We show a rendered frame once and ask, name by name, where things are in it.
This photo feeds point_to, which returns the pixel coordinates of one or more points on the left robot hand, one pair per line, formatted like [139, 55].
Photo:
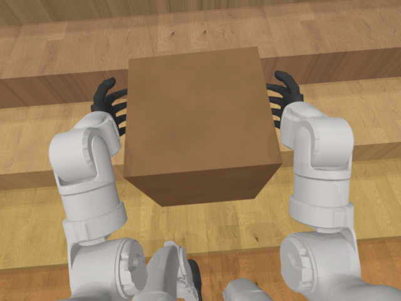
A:
[104, 104]

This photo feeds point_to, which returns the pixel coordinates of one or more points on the right robot hand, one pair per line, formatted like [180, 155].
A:
[290, 94]

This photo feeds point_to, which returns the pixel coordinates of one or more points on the robot left shin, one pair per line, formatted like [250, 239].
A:
[185, 286]

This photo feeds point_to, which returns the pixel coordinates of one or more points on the robot right upper arm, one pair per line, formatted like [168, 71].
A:
[325, 267]

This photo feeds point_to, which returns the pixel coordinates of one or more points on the right robot forearm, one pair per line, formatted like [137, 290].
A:
[322, 168]

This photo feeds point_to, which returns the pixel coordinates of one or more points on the robot right thigh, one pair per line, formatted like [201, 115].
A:
[242, 289]

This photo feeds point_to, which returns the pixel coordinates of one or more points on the left robot forearm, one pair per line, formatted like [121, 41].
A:
[81, 162]

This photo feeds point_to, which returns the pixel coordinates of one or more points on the carton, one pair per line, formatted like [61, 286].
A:
[199, 127]

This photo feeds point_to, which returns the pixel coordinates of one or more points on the robot left upper arm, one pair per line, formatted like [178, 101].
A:
[113, 270]

